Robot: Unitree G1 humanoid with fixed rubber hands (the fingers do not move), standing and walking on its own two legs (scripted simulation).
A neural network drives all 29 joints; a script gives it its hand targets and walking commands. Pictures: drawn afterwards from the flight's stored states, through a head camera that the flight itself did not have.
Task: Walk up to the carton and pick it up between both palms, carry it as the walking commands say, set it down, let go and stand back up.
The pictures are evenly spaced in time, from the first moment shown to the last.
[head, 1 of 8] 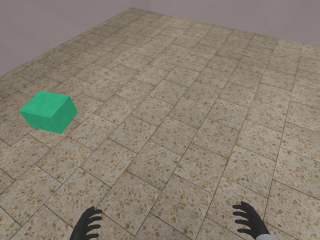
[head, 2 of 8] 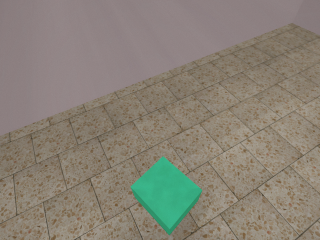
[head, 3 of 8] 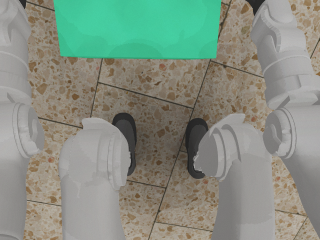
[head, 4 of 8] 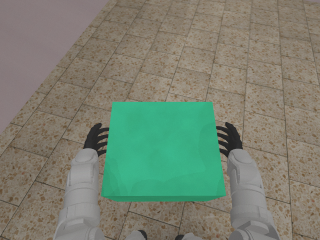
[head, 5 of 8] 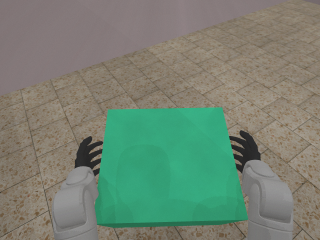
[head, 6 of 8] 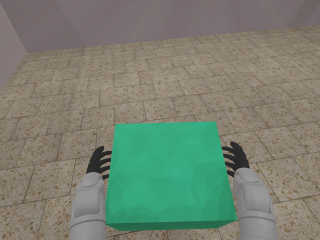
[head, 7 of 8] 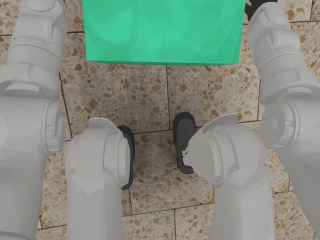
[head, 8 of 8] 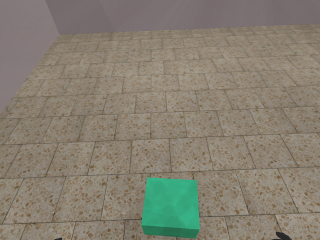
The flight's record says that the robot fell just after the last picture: no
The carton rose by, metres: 0.71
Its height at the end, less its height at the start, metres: +0.00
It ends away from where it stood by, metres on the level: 2.29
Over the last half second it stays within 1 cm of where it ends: yes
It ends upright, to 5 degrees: yes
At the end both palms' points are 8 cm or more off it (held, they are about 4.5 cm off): yes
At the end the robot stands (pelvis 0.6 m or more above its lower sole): yes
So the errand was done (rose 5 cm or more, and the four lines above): yes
